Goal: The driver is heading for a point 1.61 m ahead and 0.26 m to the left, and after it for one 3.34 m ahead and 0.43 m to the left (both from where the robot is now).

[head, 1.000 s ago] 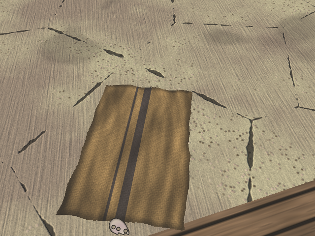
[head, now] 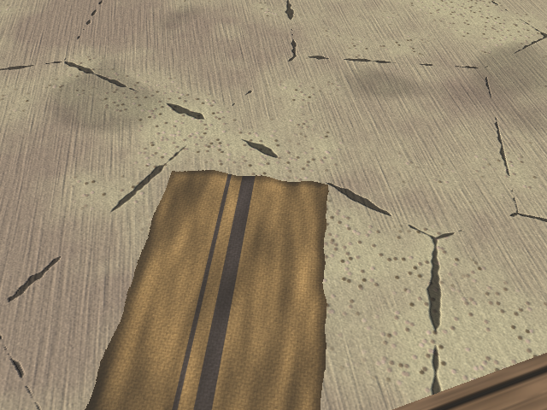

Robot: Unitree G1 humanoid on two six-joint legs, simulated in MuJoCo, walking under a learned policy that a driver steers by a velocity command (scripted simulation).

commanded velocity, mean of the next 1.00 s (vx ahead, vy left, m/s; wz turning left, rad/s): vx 0.47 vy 0.00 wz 0.00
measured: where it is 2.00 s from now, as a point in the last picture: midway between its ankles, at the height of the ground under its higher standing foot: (275, 247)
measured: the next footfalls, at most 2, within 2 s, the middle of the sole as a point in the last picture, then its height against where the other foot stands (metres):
right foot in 0.34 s outside the picture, level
left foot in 0.94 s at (249, 371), level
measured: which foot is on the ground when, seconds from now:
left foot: down 0.00-0.36, up 0.38-0.92, down 0.94-1.00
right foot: up 0.00-0.32, down 0.34-0.96, up 0.98-1.00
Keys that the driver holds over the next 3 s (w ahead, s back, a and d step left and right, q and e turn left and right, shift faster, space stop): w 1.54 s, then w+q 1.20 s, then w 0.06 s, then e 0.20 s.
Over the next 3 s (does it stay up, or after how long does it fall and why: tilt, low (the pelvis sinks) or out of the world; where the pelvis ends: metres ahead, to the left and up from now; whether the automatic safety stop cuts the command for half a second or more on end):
stays up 1.48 0.16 0.01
